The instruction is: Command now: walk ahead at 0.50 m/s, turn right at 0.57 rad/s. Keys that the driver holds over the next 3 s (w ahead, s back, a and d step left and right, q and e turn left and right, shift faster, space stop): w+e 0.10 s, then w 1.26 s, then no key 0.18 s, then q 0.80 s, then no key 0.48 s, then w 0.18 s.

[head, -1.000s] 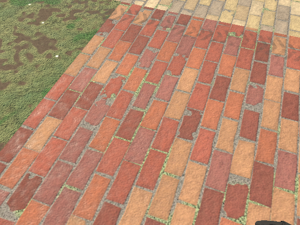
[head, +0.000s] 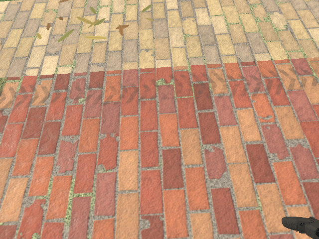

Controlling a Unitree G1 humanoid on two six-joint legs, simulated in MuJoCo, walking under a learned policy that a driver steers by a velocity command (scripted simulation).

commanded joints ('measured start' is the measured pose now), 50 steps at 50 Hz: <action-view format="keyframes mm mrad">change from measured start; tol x16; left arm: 1 21 166 43 -59 -7 -6 8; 10 179 90 1 -82 -18 -17 11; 28 -361 69 -16 -223 1 -35 -36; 33 106 255 54 -128 29 -32 -14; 40 -98 114 3 -127 28 -40 -34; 50 35 185 20 -24 7 -39 -10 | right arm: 1 -101 -54 -8 -91 14 -14 10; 5 -89 -104 -26 -108 20 -35 26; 10 368 -196 -68 2 8 -30 26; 15 197 -66 -18 -9 -3 -10 25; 34 426 -35 19 47 19 6 11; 50 -20 -52 15 -45 21 21 34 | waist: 1 11 -124 -32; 7 -91 -158 -114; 10 -128 270 -346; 13 -119 14 -49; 29 -136 62 9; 32 10 32 -149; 34 15 -370 -387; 37 1 -107 -123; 50 0 -87 23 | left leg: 1 163 -79 54 -125 109 -2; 7 424 -79 47 -261 -14 93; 9 1011 264 -503 -283 -189 331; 10 1028 333 -732 -366 -403 369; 15 552 147 -258 -462 -120 265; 28 597 150 -47 -474 25 233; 32 536 80 44 -124 305 157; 34 -18 -121 65 485 -557 71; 35 -135 -61 -1 587 -541 74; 50 31 10 82 -52 117 39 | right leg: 1 -88 -204 169 -68 200 -128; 7 26 -200 259 195 298 -68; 10 -589 -42 73 937 -359 60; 11 -647 -86 85 999 -279 65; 24 -412 -189 -106 320 207 91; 29 -368 -158 -120 194 132 51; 32 57 -146 -127 130 140 -23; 34 555 -526 552 22 2 -243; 40 40 -347 168 -149 162 -154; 50 43 -311 -32 -195 235 -115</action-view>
